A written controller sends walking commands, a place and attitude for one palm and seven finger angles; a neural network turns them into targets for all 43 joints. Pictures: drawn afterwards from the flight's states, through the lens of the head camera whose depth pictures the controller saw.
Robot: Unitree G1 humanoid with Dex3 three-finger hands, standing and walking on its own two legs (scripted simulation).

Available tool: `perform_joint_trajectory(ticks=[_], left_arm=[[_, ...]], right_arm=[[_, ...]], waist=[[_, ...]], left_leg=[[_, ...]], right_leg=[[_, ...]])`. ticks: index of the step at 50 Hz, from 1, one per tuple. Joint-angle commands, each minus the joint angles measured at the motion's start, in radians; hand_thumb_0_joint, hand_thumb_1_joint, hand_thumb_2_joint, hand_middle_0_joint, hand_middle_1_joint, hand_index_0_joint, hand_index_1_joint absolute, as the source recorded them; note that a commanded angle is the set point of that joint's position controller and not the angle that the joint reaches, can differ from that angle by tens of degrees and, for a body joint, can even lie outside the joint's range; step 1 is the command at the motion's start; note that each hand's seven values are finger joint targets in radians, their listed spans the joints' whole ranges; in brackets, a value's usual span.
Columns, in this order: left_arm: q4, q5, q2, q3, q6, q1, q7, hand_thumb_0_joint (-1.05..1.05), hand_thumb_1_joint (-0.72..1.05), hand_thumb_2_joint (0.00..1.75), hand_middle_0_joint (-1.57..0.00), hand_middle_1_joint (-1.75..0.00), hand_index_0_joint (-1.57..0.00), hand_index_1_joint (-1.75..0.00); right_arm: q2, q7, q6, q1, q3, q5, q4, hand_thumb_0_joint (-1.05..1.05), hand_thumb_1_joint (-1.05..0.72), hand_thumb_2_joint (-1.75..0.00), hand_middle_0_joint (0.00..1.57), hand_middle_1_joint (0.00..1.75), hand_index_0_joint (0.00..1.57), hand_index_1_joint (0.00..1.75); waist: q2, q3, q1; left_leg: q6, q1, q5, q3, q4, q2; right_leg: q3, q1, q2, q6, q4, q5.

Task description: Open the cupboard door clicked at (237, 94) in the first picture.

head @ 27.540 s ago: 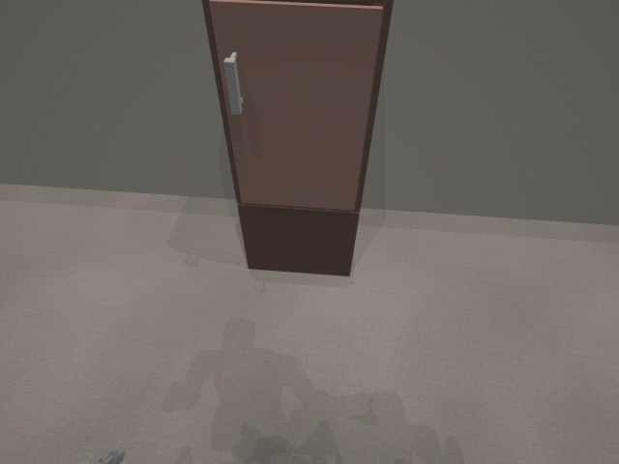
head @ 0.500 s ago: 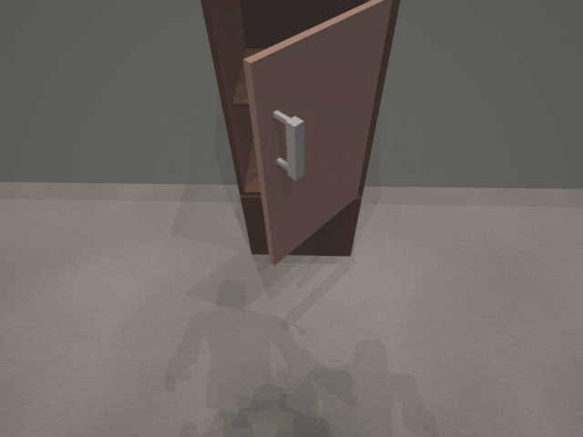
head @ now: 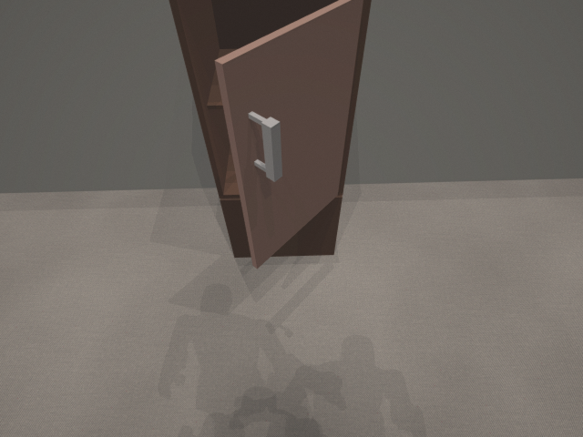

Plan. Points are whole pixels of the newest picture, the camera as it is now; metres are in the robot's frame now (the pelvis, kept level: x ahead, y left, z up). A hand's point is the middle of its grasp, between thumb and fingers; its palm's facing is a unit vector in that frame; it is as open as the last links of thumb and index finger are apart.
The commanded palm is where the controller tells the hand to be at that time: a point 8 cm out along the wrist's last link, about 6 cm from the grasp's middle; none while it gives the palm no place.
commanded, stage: walk to a spot facing it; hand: left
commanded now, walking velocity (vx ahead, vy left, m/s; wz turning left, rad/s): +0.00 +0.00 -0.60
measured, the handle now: (264, 146) +0.60 +0.09 +0.04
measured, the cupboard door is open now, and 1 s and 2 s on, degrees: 47 47 47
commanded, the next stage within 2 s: none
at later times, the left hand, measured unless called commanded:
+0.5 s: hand out of the picture +0.08 +0.17 -0.17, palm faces -0.22 -0.93 -0.30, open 7.4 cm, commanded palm none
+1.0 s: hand (231, 422) +0.17 +0.12 -0.17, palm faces -0.51 -0.82 -0.26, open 7.4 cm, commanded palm none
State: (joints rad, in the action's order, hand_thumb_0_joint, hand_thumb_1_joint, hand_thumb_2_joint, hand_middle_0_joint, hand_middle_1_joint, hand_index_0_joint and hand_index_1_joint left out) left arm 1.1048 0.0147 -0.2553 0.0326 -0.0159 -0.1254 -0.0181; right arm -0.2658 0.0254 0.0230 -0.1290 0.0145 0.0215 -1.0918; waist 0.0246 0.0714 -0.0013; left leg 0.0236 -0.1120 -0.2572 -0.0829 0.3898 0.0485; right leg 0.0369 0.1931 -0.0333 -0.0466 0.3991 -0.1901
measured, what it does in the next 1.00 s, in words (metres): steps on the spot, turning right: left foot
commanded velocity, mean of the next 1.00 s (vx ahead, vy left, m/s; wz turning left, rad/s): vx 0.00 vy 0.00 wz -0.60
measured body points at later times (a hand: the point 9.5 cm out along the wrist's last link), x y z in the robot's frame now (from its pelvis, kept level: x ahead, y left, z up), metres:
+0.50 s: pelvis -0.03 -0.03 -0.01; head +0.03 -0.06 +0.43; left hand +0.09 +0.22 -0.15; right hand -0.02 -0.29 -0.17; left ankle -0.04 +0.13 -0.67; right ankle -0.04 -0.12 -0.74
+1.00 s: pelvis -0.03 -0.02 -0.01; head +0.02 -0.05 +0.43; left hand +0.20 +0.16 -0.15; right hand -0.11 -0.28 -0.15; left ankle +0.03 +0.12 -0.74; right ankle -0.09 -0.13 -0.72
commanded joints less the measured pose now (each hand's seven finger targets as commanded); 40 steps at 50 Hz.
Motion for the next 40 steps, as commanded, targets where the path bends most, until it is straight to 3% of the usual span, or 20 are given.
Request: perform_joint_trajectory(ticks=[1, 5, 8, 9, 11, 14, 16, 17, 18, 19, 20, 21, 25, 30, 34, 35, 36, 37, 39, 40], left_arm=[[-0.083, 0.005, -0.172, 0.05, -0.006, -0.016, -0.001, 0.0, 0.9, 0.9, -0.2, -0.3, -0.2, -0.3], [-0.135, 0.006, -0.144, 0.057, -0.019, 0.007, 0.011, 0.0, 0.9, 0.9, -0.2, -0.3, -0.2, -0.3], [-0.179, 0.005, -0.089, 0.061, -0.035, 0.02, 0.024, 0.0, 0.9, 0.9, -0.2, -0.3, -0.2, -0.3], [-0.187, 0.007, -0.092, 0.07, -0.042, 0.01, 0.027, 0.0, 0.9, 0.9, -0.2, -0.3, -0.2, -0.3], [-0.195, 0.006, -0.067, 0.072, -0.041, 0.003, 0.035, 0.0, 0.9, 0.9, -0.2, -0.3, -0.2, -0.3], [-0.195, 0.003, -0.037, 0.064, -0.031, -0.037, 0.043, 0.0, 0.9, 0.9, -0.2, -0.3, -0.2, -0.3], [-0.177, 0.004, -0.055, 0.073, -0.021, -0.12, 0.042, 0.0, 0.9, 0.9, -0.2, -0.3, -0.2, -0.3], [-0.161, 0.012, -0.121, 0.088, -0.009, -0.183, 0.033, 0.0, 0.9, 0.9, -0.2, -0.3, -0.2, -0.3], [-0.159, 0.02, -0.244, 0.114, 0.004, -0.219, 0.012, 0.0, 0.9, 0.9, -0.2, -0.3, -0.2, -0.3], [-0.155, 0.003, -0.249, 0.113, 0.0, -0.242, 0.0, 0.0, 0.9, 0.9, -0.2, -0.3, -0.2, -0.3], [-0.176, 0.002, -0.24, 0.105, -0.006, -0.178, -0.001, 0.0, 0.9, 0.9, -0.2, -0.3, -0.2, -0.3], [-0.203, 0.011, -0.19, 0.103, -0.007, -0.104, -0.007, 0.0, 0.9, 0.9, -0.2, -0.3, -0.2, -0.3], [-0.216, 0.013, -0.164, 0.095, 0.006, -0.102, -0.014, 0.0, 0.9, 0.9, -0.2, -0.3, -0.2, -0.3], [-0.213, 0.017, -0.178, 0.101, -0.003, -0.125, -0.006, 0.0, 0.9, 0.9, -0.2, -0.3, -0.2, -0.3], [-0.235, 0.009, -0.166, 0.098, -0.014, -0.055, -0.001, 0.0, 0.9, 0.9, -0.2, -0.3, -0.2, -0.3], [-0.249, 0.0, -0.135, 0.088, -0.018, -0.041, 0.004, 0.0, 0.9, 0.9, -0.2, -0.3, -0.2, -0.3], [-0.272, -0.012, -0.071, 0.075, -0.021, -0.051, 0.016, 0.0, 0.9, 0.9, -0.2, -0.3, -0.2, -0.3], [-0.293, -0.004, -0.087, 0.074, -0.02, -0.006, 0.025, 0.0, 0.9, 0.9, -0.2, -0.3, -0.2, -0.3], [-0.296, 0.009, -0.11, 0.087, -0.02, -0.027, 0.039, 0.0, 0.9, 0.9, -0.2, -0.3, -0.2, -0.3], [-0.275, 0.013, -0.099, 0.093, -0.027, -0.02, 0.045, 0.0, 0.9, 0.9, -0.2, -0.3, -0.2, -0.3]], right_arm=[[-0.104, 0.017, 0.004, -0.106, 0.041, -0.005, 0.065, 0.0, -0.9, -0.9, 0.2, 0.3, 0.2, 0.3], [-0.115, 0.022, 0.001, -0.126, 0.056, -0.001, 0.096, 0.0, -0.9, -0.9, 0.2, 0.3, 0.2, 0.3], [-0.16, 0.028, -0.012, -0.119, 0.07, 0.011, 0.118, 0.0, -0.9, -0.9, 0.2, 0.3, 0.2, 0.3], [-0.144, 0.031, -0.018, -0.118, 0.064, 0.014, 0.124, 0.0, -0.9, -0.9, 0.2, 0.3, 0.2, 0.3], [-0.132, 0.032, -0.026, -0.075, 0.066, 0.017, 0.146, 0.0, -0.9, -0.9, 0.2, 0.3, 0.2, 0.3], [-0.152, 0.026, -0.02, -0.072, 0.074, 0.022, 0.152, 0.0, -0.9, -0.9, 0.2, 0.3, 0.2, 0.3], [-0.157, 0.02, -0.013, -0.068, 0.081, 0.011, 0.155, 0.0, -0.9, -0.9, 0.2, 0.3, 0.2, 0.3], [-0.127, 0.016, -0.008, -0.057, 0.083, -0.002, 0.173, 0.0, -0.9, -0.9, 0.2, 0.3, 0.2, 0.3], [-0.043, 0.006, -0.005, -0.03, 0.068, -0.012, 0.231, 0.0, -0.9, -0.9, 0.2, 0.3, 0.2, 0.3], [-0.064, 0.008, 0.009, -0.003, 0.066, -0.014, 0.228, 0.0, -0.9, -0.9, 0.2, 0.3, 0.2, 0.3], [-0.059, -0.001, 0.013, -0.021, 0.067, -0.019, 0.227, 0.0, -0.9, -0.9, 0.2, 0.3, 0.2, 0.3], [-0.058, -0.001, 0.01, 0.012, 0.07, -0.014, 0.228, 0.0, -0.9, -0.9, 0.2, 0.3, 0.2, 0.3], [-0.02, 0.002, 0.004, 0.002, 0.058, -0.015, 0.223, 0.0, -0.9, -0.9, 0.2, 0.3, 0.2, 0.3], [-0.019, 0.008, -0.003, 0.027, 0.058, -0.023, 0.248, 0.0, -0.9, -0.9, 0.2, 0.3, 0.2, 0.3], [-0.039, 0.018, -0.014, -0.068, 0.061, -0.029, 0.227, 0.0, -0.9, -0.9, 0.2, 0.3, 0.2, 0.3], [-0.077, 0.025, -0.022, -0.1, 0.067, -0.024, 0.217, 0.0, -0.9, -0.9, 0.2, 0.3, 0.2, 0.3], [-0.174, 0.03, -0.032, -0.106, 0.083, -0.005, 0.225, 0.0, -0.9, -0.9, 0.2, 0.3, 0.2, 0.3], [-0.226, 0.034, -0.027, -0.117, 0.092, 0.005, 0.241, 0.0, -0.9, -0.9, 0.2, 0.3, 0.2, 0.3], [-0.174, 0.029, -0.03, -0.042, 0.074, 0.017, 0.277, 0.0, -0.9, -0.9, 0.2, 0.3, 0.2, 0.3], [-0.155, 0.029, -0.033, -0.006, 0.071, 0.018, 0.282, 0.0, -0.9, -0.9, 0.2, 0.3, 0.2, 0.3]], waist=[[-0.096, -0.086, -0.021], [0.009, -0.059, -0.032], [0.213, -0.033, -0.02], [0.179, -0.036, -0.007], [0.114, -0.022, 0.019], [0.143, -0.056, 0.018], [0.085, -0.091, 0.05], [-0.103, -0.097, 0.079], [-0.42, -0.094, 0.092], [-0.337, -0.084, 0.107], [-0.268, -0.041, 0.066], [-0.225, -0.03, 0.041], [-0.119, -0.15, 0.018], [-0.172, -0.147, 0.034], [-0.153, -0.162, -0.028], [-0.068, -0.158, -0.045], [0.224, -0.142, -0.047], [0.285, -0.105, -0.057], [0.098, -0.076, -0.007], [0.16, -0.057, 0.014]], left_leg=[[-0.016, -0.023, 0.074, -0.004, 0.069, 0.074], [-0.052, 0.007, 0.024, 0.056, 0.012, 0.141], [-0.197, -0.009, 0.176, 0.228, -0.158, 0.387], [-0.217, -0.017, 0.25, 0.209, -0.147, 0.395], [-0.199, -0.022, 0.363, 0.111, -0.081, 0.359], [-0.139, -0.013, 0.402, 0.01, 0.015, 0.317], [-0.079, -0.043, 0.33, -0.055, 0.162, 0.269], [-0.018, -0.155, 0.146, -0.11, 0.363, 0.177], [0.038, -0.422, -0.36, -0.112, 0.629, 0.01], [0.025, -0.436, -0.405, 0.045, 0.765, 0.02], [0.019, -0.444, -0.347, 0.071, 0.805, 0.049], [0.021, -0.461, -0.276, 0.093, 0.805, 0.047], [0.039, -0.371, -0.215, 0.078, 0.65, 0.02], [0.034, -0.322, -0.199, 0.078, 0.445, -0.022], [0.022, -0.075, -0.031, 0.082, 0.113, -0.035], [0.003, 0.072, 0.011, 0.127, -0.002, 0.032], [-0.08, 0.161, 0.003, 0.406, -0.135, 0.283], [-0.184, 0.063, 0.12, 0.524, -0.166, 0.456], [-0.232, -0.077, 0.182, 0.402, -0.136, 0.41], [-0.201, -0.095, 0.26, 0.314, -0.102, 0.338]], right_leg=[[-0.22, 0.005, 0.183, -0.036, -0.028, 0.314], [-0.202, 0.149, 0.106, -0.015, 0.061, 0.172], [-0.054, 0.28, 0.014, 0.036, 0.549, -0.292], [-0.083, 0.307, 0.033, 0.045, 0.649, -0.325], [-0.085, 0.296, 0.073, 0.047, 0.604, -0.314], [0.007, 0.17, 0.066, 0.045, 0.405, -0.283], [0.03, 0.03, 0.047, 0.036, 0.183, -0.092], [-0.113, -0.075, 0.125, 0.002, 0.004, 0.175], [-0.531, -0.158, 0.385, -0.12, -0.084, 0.502], [-0.551, -0.111, 0.407, -0.194, -0.089, 0.465], [-0.516, -0.012, 0.387, -0.215, -0.118, 0.142], [-0.507, 0.017, 0.316, -0.19, -0.106, 0.102], [-0.408, -0.059, 0.256, -0.169, -0.012, 0.404], [-0.462, -0.08, 0.227, -0.162, -0.003, 0.404], [-0.452, 0.065, 0.167, -0.079, 0.06, 0.321], [-0.394, 0.207, 0.101, -0.028, 0.111, 0.171], [-0.245, 0.407, -0.039, 0.036, 0.292, -0.172], [-0.11, 0.428, -0.037, 0.079, 0.54, -0.433], [-0.108, 0.382, 0.016, 0.093, 0.743, -0.352], [-0.101, 0.388, 0.027, 0.101, 0.779, -0.31]])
